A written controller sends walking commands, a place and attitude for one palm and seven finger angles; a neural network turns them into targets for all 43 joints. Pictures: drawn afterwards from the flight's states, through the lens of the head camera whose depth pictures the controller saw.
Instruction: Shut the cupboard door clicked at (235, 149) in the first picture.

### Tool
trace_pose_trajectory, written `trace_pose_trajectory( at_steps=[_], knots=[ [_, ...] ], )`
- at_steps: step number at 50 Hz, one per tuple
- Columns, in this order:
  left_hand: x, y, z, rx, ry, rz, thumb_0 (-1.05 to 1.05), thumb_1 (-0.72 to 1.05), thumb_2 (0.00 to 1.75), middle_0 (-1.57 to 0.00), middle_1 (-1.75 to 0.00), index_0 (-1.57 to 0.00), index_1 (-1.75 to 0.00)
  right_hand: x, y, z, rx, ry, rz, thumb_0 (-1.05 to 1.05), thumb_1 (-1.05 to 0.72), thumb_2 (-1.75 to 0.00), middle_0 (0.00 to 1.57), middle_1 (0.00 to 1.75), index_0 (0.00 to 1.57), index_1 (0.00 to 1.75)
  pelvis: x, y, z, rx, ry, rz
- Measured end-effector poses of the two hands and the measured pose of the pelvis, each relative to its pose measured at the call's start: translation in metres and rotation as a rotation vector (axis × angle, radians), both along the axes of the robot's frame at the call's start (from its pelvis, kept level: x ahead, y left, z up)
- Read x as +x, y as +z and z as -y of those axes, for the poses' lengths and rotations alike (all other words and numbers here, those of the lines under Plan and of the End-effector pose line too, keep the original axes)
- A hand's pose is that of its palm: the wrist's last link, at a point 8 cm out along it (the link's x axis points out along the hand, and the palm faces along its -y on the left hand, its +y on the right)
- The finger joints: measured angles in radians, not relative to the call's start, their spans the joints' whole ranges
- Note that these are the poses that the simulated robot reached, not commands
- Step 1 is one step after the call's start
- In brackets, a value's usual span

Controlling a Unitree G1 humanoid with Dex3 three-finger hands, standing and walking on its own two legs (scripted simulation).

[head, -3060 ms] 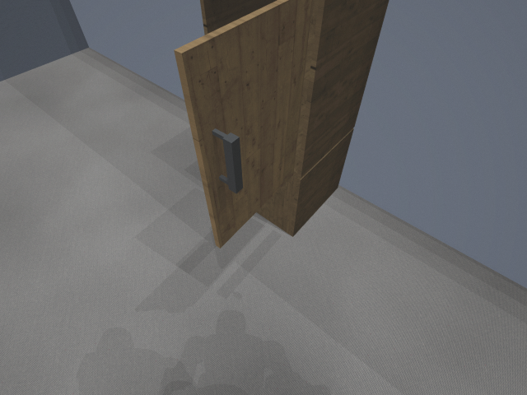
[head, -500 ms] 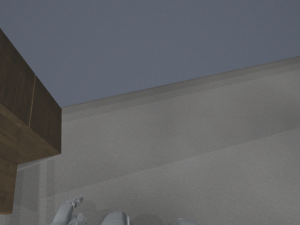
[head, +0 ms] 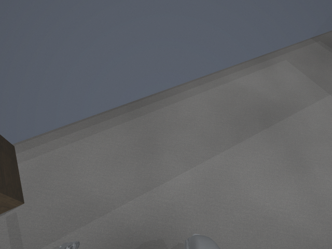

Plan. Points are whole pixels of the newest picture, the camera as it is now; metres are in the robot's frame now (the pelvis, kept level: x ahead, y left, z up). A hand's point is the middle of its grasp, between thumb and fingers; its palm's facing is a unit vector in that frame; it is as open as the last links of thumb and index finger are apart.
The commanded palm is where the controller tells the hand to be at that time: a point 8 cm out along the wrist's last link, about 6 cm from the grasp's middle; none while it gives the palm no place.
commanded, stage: walk around to get in front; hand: left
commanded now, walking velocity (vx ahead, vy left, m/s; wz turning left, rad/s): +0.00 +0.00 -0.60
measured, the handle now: out of the picture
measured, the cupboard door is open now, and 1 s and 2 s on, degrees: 92 92 92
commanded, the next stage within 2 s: none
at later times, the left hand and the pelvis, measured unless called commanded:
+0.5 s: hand (120, 236) +0.16 +0.13 -0.17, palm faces -0.27 -0.94 -0.21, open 7.4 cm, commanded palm none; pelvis +0.03 -0.03 -0.01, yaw -18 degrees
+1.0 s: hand (147, 197) +0.26 +0.07 -0.17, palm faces -0.60 -0.76 -0.23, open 7.4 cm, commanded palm none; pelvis +0.05 -0.04 -0.01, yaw -37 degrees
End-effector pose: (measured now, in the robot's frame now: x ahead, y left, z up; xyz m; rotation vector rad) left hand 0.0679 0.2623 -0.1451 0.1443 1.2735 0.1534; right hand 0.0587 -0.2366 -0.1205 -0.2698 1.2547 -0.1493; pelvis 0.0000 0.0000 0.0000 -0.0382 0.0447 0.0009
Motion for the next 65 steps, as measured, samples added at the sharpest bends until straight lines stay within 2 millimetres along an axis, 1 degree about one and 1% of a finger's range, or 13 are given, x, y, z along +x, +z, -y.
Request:
trace_pose_trajectory(
  at_steps=[5,9,12,23,29,32,37,42,46,51,54,58,65],
  knots=[
    [0.033,0.003,0.019,0.019,-0.109,-0.003,0.00,0.91,0.90,-0.20,-0.30,-0.19,-0.30,-0.025,-0.013,0.019,0.025,-0.110,-0.021,0.01,-0.90,-0.90,0.21,0.30,0.20,0.30,0.006,-0.005,0.011,0.012,-0.078,0.009],
    [0.067,0.002,0.043,0.058,-0.192,0.057,0.00,0.91,0.90,-0.20,-0.30,-0.19,-0.30,-0.047,-0.038,0.046,0.048,-0.197,-0.049,0.01,-0.90,-0.90,0.21,0.30,0.20,0.30,0.013,-0.021,0.029,0.035,-0.132,0.017],
    [0.078,0.009,0.058,0.076,-0.221,0.083,0.00,0.91,0.90,-0.20,-0.30,-0.19,-0.30,-0.052,-0.042,0.061,0.040,-0.245,-0.075,0.01,-0.90,-0.90,0.20,0.30,0.20,0.30,0.013,-0.019,0.035,0.035,-0.159,0.028],
    [0.093,0.008,0.085,0.033,-0.313,0.032,0.00,0.91,0.90,-0.20,-0.30,-0.20,-0.30,-0.015,-0.013,0.075,0.012,-0.328,0.062,0.01,-0.90,-0.90,0.20,0.30,0.20,0.30,0.028,-0.005,0.039,0.042,-0.288,0.015],
    [0.111,-0.008,0.075,-0.002,-0.348,0.007,0.00,0.91,0.90,-0.21,-0.30,-0.20,-0.30,0.004,-0.004,0.059,-0.021,-0.364,0.128,0.01,-0.90,-0.90,0.20,0.30,0.20,0.30,0.043,-0.010,0.022,0.027,-0.357,0.010],
    [0.127,-0.017,0.067,-0.012,-0.371,-0.006,0.00,0.91,0.90,-0.21,-0.30,-0.20,-0.30,0.002,-0.001,0.047,-0.043,-0.377,0.142,0.01,-0.90,-0.90,0.20,0.30,0.20,0.30,0.050,-0.013,0.014,0.019,-0.394,0.009],
    [0.159,-0.007,0.066,-0.013,-0.446,0.004,0.00,0.91,0.90,-0.20,-0.30,-0.20,-0.30,-0.027,0.010,0.028,-0.047,-0.423,0.084,0.01,-0.90,-0.90,0.20,0.30,0.20,0.30,0.055,-0.001,0.010,-0.007,-0.459,0.009],
    [0.185,0.002,0.080,-0.002,-0.531,0.018,0.00,0.91,0.90,-0.20,-0.30,-0.19,-0.30,-0.066,0.009,0.018,-0.028,-0.526,0.025,0.01,-0.90,-0.90,0.21,0.30,0.20,0.30,0.057,0.002,0.012,-0.014,-0.531,0.008],
    [0.204,0.006,0.109,0.010,-0.620,0.031,0.00,0.91,0.90,-0.20,-0.30,-0.19,-0.30,-0.104,-0.002,0.014,-0.001,-0.625,-0.014,0.01,-0.90,-0.90,0.21,0.30,0.20,0.30,0.055,-0.001,0.021,-0.006,-0.591,0.017],
    [0.224,0.008,0.163,0.021,-0.741,0.103,0.00,0.91,0.90,-0.20,-0.30,-0.19,-0.30,-0.156,-0.030,0.019,0.048,-0.740,-0.058,0.01,-0.90,-0.90,0.21,0.30,0.20,0.30,0.050,-0.018,0.045,0.024,-0.660,0.031],
    [0.225,0.012,0.187,0.022,-0.766,0.152,0.00,0.91,0.90,-0.20,-0.30,-0.19,-0.30,-0.173,-0.041,0.026,0.073,-0.783,-0.101,0.01,-0.90,-0.90,0.20,0.30,0.20,0.30,0.049,-0.021,0.055,0.016,-0.682,0.047],
    [0.213,0.020,0.200,0.024,-0.772,0.128,0.00,0.91,0.90,-0.20,-0.30,-0.20,-0.30,-0.163,-0.030,0.047,0.076,-0.809,-0.061,0.01,-0.90,-0.90,0.20,0.30,0.20,0.30,0.055,-0.009,0.070,0.028,-0.722,0.057],
    [0.200,0.015,0.208,0.018,-0.805,-0.018,0.00,0.91,0.90,-0.20,-0.30,-0.20,-0.30,-0.107,-0.008,0.092,0.029,-0.836,0.102,0.01,-0.90,-0.90,0.20,0.30,0.20,0.30,0.082,0.002,0.095,0.040,-0.802,0.046]
  ],
)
